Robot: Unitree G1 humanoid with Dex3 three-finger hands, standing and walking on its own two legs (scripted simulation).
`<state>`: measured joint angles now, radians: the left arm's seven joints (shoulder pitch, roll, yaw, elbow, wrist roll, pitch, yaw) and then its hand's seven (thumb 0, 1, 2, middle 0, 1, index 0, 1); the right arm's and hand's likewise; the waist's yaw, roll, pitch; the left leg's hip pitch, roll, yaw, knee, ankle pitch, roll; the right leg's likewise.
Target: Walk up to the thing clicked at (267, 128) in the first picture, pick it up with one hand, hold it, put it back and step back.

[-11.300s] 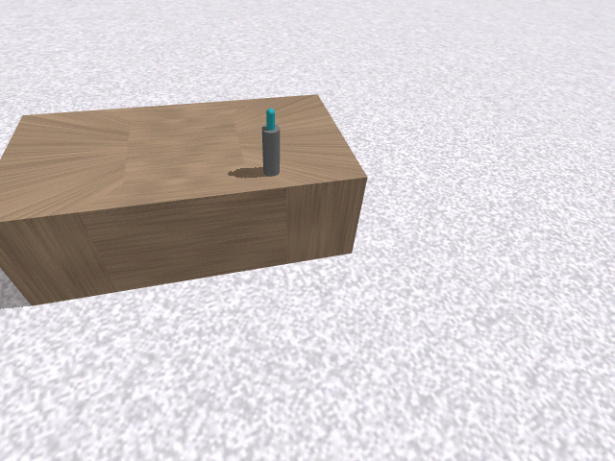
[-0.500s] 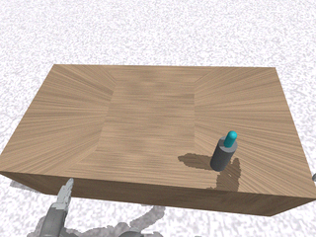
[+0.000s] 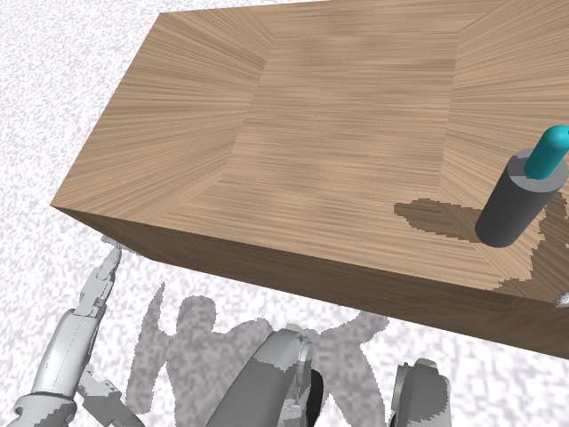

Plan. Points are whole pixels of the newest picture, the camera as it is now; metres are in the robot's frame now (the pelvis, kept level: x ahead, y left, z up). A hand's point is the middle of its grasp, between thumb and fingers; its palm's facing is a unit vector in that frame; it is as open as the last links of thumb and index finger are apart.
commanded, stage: close in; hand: right
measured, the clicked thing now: (521, 192) +0.48 -0.20 -0.04
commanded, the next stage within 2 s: rest palm in 0.52 s
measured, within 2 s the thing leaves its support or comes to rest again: neither
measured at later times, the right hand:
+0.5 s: hand (525, 220) +0.46 -0.22 -0.07, palm faces +0.16 +0.99 +0.04, open 17.7 cm
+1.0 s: hand (502, 205) +0.48 -0.19 -0.07, palm faces +0.17 +0.99 +0.02, open 17.0 cm
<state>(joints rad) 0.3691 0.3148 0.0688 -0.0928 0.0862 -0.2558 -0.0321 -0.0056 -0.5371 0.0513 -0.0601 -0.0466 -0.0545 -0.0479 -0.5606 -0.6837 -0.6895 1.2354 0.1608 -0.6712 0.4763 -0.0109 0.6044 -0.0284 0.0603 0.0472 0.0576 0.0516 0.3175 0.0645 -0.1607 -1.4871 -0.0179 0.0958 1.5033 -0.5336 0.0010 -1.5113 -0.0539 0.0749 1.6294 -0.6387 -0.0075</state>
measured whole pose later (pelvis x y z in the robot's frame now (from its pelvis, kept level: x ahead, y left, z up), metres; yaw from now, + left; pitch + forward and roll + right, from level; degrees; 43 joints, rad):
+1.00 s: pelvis +0.00 +0.01 -0.03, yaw +0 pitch +31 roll +5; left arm 0.51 0.31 0.15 -0.42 0.08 -0.16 -0.08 0.00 -0.57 0.07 -0.07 -0.05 -0.06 -0.06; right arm -0.65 -0.49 -0.55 1.09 -0.01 -0.64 0.09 -0.01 0.53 -0.01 0.21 0.03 0.19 0.04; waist 0.35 0.04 -0.17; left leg -1.59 -0.01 0.08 1.61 -0.56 0.01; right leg -1.60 -0.05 0.07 1.71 -0.66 0.00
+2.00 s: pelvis -0.01 +0.01 -0.02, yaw +0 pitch +31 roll +5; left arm 0.50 0.33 0.15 -0.44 0.07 -0.14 -0.08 -0.01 -0.55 0.06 -0.07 -0.06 -0.06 -0.06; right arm -0.66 -0.52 -0.56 1.07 -0.02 -0.61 0.09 0.00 0.12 -0.71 0.90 0.85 0.90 0.84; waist 0.36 0.05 -0.17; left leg -1.60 -0.02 0.08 1.60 -0.55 0.01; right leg -1.60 -0.05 0.06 1.70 -0.65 0.00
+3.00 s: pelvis +0.02 +0.01 +0.04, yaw -1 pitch +27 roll +4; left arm 0.46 0.27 0.08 -0.23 0.08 -0.08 -0.05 -0.01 -0.56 0.06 -0.07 -0.05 -0.06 -0.06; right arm -0.64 -0.43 -0.49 1.06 0.01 -0.56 0.06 0.00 0.19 -1.08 0.78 1.13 0.78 1.12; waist 0.28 0.03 -0.17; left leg -1.33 -0.02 0.07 1.37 -0.52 0.01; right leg -1.34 -0.05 0.05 1.47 -0.61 0.00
